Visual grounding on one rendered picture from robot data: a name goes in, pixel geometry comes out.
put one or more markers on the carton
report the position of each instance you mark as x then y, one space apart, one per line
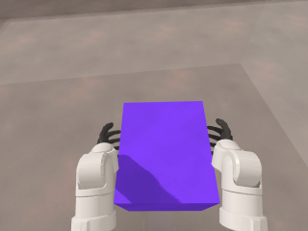
165 158

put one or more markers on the robot left hand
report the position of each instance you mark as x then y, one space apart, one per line
104 135

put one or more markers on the robot left forearm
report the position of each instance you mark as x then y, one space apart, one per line
94 208

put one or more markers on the robot right forearm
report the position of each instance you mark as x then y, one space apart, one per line
241 183

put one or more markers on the robot right hand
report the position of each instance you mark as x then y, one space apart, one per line
225 132

